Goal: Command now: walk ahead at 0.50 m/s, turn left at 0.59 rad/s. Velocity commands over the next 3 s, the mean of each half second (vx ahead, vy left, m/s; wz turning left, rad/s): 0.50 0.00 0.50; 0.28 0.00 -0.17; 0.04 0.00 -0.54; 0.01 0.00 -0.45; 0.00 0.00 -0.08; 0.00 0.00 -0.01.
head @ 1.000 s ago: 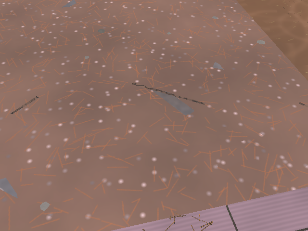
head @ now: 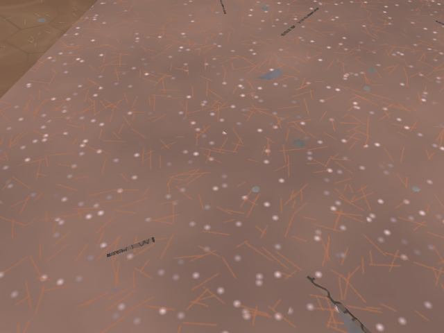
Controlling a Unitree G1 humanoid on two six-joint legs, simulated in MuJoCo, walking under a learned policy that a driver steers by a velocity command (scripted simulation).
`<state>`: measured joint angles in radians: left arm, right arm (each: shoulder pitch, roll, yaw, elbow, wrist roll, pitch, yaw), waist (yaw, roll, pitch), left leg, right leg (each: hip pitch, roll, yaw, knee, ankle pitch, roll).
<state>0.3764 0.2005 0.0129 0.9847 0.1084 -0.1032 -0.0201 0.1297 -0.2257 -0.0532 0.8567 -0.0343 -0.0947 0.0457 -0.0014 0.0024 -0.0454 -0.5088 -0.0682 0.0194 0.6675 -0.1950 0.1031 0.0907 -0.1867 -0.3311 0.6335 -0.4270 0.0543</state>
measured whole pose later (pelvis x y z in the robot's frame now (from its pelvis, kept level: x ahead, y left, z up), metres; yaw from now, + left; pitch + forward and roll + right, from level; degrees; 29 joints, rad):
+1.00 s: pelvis +0.46 +0.05 +0.02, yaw +7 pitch +4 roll +0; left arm 0.26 0.29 0.07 0.81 -0.02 0.00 0.03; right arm 0.05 -0.20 -0.04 0.69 -0.02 -0.04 -0.03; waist 0.04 -0.03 0.01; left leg -0.42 0.01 0.02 0.47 -0.11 0.02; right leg -0.53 0.02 0.04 1.14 -0.52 0.06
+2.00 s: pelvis +0.49 +0.03 +0.03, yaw -24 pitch +2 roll -1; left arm 0.20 0.31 0.09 0.63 -0.01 0.05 0.02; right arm 0.15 -0.24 -0.06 0.74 -0.01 0.00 -0.02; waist -0.01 -0.04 0.02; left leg -0.25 0.01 -0.03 0.46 -0.23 0.01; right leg -0.44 0.04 0.11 0.94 -0.45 0.09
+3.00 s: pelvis +0.47 +0.00 +0.02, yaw -24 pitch -2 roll +0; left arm 0.27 0.20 0.04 0.79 0.01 -0.01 0.03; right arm 0.21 -0.22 -0.04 1.01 0.00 0.00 -0.05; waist -0.02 0.00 0.04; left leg -0.22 0.04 -0.04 0.53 -0.28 -0.05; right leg -0.20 0.02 0.04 0.54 -0.32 -0.01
